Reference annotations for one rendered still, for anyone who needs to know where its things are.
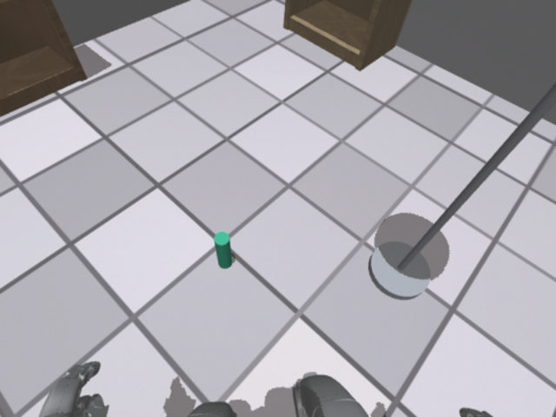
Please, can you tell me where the floor lamp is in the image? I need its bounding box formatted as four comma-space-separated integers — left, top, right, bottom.
368, 83, 556, 300

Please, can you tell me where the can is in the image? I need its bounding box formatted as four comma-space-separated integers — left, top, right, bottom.
214, 232, 232, 268

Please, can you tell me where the bookshelf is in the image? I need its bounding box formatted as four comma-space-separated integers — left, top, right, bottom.
0, 0, 88, 117
283, 0, 412, 71

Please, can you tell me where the left robot hand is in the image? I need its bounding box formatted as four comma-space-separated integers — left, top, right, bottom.
39, 361, 109, 417

